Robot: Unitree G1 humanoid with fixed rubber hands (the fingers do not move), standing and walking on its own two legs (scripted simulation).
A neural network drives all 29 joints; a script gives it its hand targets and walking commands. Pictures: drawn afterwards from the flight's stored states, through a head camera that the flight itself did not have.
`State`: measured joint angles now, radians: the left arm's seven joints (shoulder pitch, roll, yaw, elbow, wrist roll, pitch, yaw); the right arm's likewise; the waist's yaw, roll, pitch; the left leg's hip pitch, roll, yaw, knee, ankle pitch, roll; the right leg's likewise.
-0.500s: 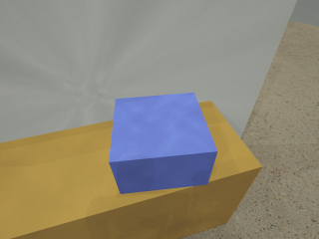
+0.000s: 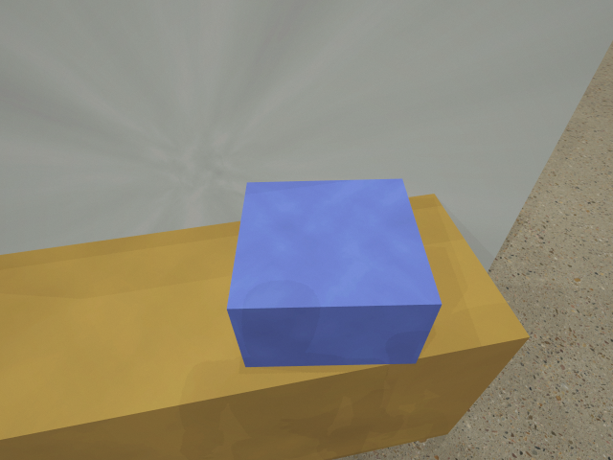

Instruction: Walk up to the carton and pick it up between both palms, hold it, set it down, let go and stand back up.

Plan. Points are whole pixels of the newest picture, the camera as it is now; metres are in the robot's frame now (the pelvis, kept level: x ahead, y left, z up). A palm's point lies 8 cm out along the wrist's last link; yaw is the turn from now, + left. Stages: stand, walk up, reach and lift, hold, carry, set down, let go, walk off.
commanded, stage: walk up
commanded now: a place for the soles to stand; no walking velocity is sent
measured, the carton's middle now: (327, 268) +0.48 -0.02 -0.07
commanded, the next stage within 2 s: none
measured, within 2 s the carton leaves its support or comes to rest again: neither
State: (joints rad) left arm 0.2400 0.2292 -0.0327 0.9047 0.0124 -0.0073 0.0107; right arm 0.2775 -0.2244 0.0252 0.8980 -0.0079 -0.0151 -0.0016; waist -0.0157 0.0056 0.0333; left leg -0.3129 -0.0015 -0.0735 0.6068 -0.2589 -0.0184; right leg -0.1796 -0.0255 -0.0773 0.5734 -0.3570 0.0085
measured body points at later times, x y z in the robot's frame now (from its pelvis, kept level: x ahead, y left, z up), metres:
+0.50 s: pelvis +0.01 -0.01 -0.01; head +0.02 +0.01 +0.44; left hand +0.04 +0.26 -0.15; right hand +0.11 -0.25 -0.14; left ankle +0.04 +0.13 -0.73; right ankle -0.03 -0.12 -0.73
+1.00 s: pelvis +0.01 -0.03 -0.02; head +0.04 +0.00 +0.43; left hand +0.02 +0.25 -0.17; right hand +0.15 -0.27 -0.13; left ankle +0.04 +0.12 -0.73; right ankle -0.03 -0.15 -0.70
